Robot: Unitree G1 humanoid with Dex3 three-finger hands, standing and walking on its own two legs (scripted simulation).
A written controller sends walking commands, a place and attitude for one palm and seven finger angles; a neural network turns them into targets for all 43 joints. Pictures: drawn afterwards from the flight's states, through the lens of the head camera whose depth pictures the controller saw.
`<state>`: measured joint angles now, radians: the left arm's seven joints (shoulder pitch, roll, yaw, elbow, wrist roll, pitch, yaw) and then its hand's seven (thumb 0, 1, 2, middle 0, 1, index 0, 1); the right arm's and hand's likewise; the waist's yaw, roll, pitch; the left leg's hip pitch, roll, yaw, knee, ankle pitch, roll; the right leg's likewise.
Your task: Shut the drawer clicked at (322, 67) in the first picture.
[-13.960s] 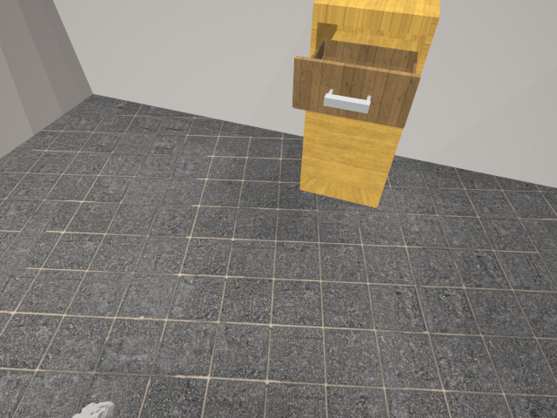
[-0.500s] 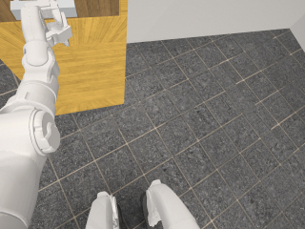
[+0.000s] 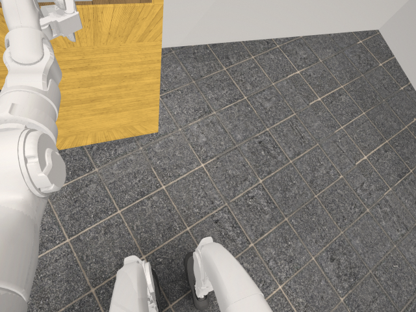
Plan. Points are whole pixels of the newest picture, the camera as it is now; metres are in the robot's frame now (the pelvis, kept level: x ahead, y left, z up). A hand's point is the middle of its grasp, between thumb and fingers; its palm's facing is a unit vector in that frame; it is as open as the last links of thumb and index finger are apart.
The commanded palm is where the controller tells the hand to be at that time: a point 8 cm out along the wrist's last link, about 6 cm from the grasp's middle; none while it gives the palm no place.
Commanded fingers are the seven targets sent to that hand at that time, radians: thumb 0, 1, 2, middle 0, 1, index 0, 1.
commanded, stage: pull the fist back off the drawer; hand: left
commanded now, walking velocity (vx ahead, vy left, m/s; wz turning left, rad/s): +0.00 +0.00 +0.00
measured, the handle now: out of the picture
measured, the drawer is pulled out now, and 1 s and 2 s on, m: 0.00 0.00 0.00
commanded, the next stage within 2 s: draw the hand back to the body in 0.54 s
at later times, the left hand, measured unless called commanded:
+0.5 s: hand (81, 17) +0.61 +0.09 +0.08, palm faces +0.08 -1.00 -0.04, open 3.1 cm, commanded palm +0.59 +0.12 +0.09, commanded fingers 0.00 0.90 0.90 -1.40 -1.60 -1.40 -1.60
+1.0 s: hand (17, 39) +0.50 +0.15 +0.15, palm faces +0.12 -0.99 -0.02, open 3.2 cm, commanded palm +0.46 +0.19 +0.15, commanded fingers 0.00 0.90 0.90 -1.40 -1.60 -1.40 -1.60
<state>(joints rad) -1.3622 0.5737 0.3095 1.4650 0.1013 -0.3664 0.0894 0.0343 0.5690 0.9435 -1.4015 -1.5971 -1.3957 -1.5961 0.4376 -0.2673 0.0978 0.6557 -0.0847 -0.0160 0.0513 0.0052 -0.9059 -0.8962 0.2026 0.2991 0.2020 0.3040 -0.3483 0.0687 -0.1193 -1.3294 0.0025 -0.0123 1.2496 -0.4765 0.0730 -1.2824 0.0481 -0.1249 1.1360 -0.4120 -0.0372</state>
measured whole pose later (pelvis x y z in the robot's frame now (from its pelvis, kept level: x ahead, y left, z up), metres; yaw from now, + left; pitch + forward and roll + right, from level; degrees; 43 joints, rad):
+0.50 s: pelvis +0.02 -0.01 +0.01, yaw +0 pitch +30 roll -5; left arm -1.22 0.45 0.31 1.32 0.08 -0.36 0.13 0.01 0.77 0.93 -1.40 -1.60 -1.40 -1.60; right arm 0.45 -0.25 0.07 0.64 -0.09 0.02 0.10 0.01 -0.91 -0.90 0.20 0.30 0.20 0.30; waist -0.30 0.07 -0.13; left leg -1.25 0.01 -0.01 1.22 -0.50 0.06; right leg -1.22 0.06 -0.12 1.12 -0.44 -0.05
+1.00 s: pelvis +0.07 -0.02 +0.07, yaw +0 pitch +18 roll -2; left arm -0.49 0.26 0.25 0.68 -0.14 -0.31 -0.03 0.02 0.89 0.90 -1.40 -1.60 -1.39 -1.60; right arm 0.40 -0.27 0.01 0.55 0.02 0.07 0.06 0.01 -0.91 -0.90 0.20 0.30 0.20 0.30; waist -0.09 0.05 -0.15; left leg -0.71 0.01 0.03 0.87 -0.47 0.04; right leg -0.71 0.08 -0.05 0.81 -0.41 -0.06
